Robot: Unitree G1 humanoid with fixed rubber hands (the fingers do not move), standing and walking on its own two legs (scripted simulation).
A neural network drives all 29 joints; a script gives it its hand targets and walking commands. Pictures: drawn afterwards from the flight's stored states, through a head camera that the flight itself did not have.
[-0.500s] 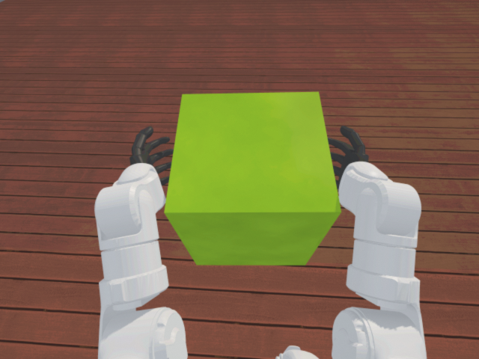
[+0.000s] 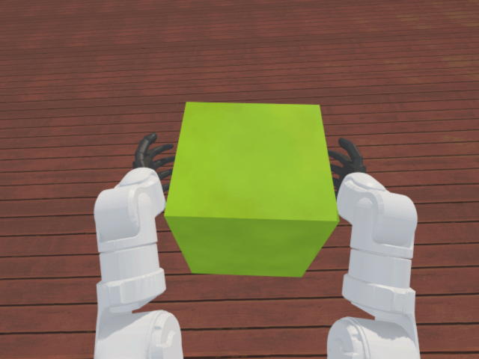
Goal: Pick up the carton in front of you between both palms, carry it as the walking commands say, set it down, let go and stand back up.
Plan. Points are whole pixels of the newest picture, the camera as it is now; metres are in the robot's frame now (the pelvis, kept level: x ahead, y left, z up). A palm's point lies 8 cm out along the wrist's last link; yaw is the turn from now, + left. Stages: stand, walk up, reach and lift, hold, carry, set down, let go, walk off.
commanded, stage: carry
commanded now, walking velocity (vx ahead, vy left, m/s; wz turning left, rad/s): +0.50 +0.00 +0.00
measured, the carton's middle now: (249, 197) +0.37 -0.04 +0.08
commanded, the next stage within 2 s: none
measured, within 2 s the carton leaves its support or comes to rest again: neither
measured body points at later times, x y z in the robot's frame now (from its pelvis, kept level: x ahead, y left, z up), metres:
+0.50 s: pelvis +0.34 -0.05 +0.06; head +0.37 -0.05 +0.50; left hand +0.68 +0.16 +0.19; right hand +0.72 -0.15 +0.17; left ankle +0.36 +0.06 -0.61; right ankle +0.34 -0.14 -0.68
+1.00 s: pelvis +0.69 -0.04 +0.05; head +0.69 -0.03 +0.50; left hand +1.02 +0.12 +0.16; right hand +1.01 -0.19 +0.15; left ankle +0.52 +0.07 -0.67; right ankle +0.81 -0.13 -0.67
